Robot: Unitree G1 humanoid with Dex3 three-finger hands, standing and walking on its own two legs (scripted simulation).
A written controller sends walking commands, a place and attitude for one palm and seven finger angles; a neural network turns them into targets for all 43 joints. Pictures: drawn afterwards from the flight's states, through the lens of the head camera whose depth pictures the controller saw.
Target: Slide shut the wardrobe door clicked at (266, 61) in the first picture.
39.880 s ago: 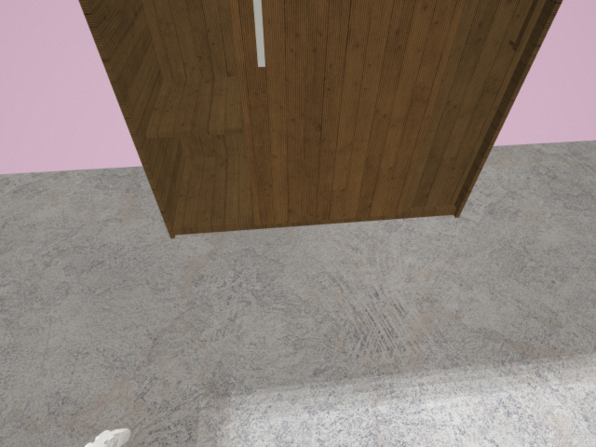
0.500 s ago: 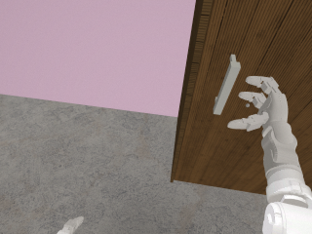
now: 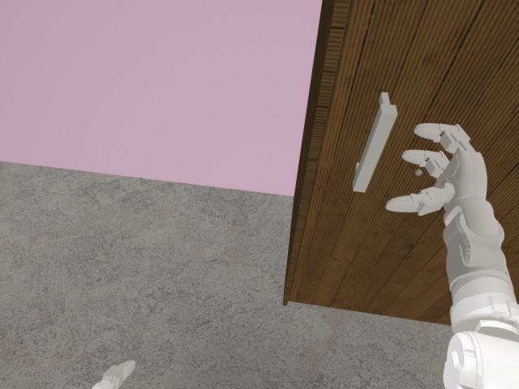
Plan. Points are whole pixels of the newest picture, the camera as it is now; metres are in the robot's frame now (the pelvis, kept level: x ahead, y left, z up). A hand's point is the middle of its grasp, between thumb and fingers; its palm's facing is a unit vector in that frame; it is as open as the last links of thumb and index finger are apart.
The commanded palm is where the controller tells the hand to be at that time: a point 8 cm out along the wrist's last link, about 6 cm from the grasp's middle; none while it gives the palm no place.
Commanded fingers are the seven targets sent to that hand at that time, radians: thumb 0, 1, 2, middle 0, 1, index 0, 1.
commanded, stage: move the hooked fingers beside the handle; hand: right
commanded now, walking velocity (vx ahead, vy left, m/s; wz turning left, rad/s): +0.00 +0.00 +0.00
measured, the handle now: (370, 145) +0.49 -0.12 +0.12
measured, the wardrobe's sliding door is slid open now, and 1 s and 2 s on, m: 0.00 0.00 0.00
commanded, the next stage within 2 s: feel for the door with the fingertips in 0.18 s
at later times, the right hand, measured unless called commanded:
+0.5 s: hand (408, 175) +0.43 -0.17 +0.12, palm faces +0.01 +1.00 +0.01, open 14.0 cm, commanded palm +0.40 -0.22 +0.12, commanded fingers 0.00 0.50 -0.30 0.30 1.20 0.30 1.20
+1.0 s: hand (403, 166) +0.44 -0.16 +0.13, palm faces +0.05 +1.00 -0.01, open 14.0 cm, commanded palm +0.41 -0.21 +0.12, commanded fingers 0.00 0.50 -0.30 0.30 1.20 0.30 1.20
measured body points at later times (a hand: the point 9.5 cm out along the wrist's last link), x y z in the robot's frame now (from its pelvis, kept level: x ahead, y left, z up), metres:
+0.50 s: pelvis +0.00 -0.01 +0.00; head +0.03 -0.01 +0.45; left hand +0.09 +0.25 -0.11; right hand +0.42 -0.23 +0.12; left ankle +0.00 +0.12 -0.72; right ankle -0.01 -0.11 -0.72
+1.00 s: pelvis +0.00 +0.00 +0.00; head +0.03 +0.00 +0.45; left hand +0.07 +0.26 -0.12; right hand +0.43 -0.22 +0.13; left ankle +0.00 +0.12 -0.72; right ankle -0.01 -0.11 -0.72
